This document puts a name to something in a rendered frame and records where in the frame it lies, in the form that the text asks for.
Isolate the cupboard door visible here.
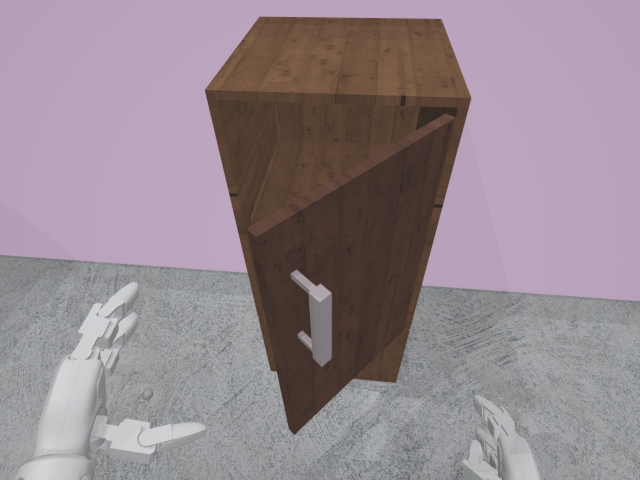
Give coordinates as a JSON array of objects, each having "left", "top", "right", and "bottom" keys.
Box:
[{"left": 247, "top": 114, "right": 455, "bottom": 435}]

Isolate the handle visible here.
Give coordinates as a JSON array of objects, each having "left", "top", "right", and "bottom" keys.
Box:
[{"left": 291, "top": 269, "right": 332, "bottom": 367}]

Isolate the left robot hand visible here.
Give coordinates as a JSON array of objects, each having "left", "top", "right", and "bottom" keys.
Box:
[{"left": 33, "top": 282, "right": 207, "bottom": 464}]

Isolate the right robot hand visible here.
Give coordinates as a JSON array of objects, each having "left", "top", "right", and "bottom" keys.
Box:
[{"left": 462, "top": 395, "right": 541, "bottom": 480}]

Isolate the robot left forearm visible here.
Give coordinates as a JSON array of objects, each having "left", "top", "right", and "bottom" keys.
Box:
[{"left": 14, "top": 454, "right": 95, "bottom": 480}]

